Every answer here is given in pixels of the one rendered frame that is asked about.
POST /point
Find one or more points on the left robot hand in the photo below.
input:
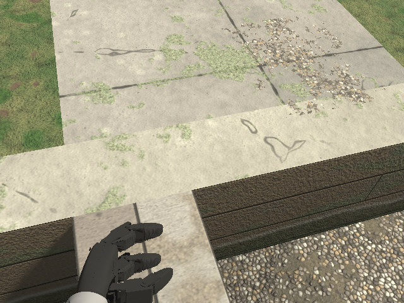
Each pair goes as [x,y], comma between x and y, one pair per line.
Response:
[104,272]

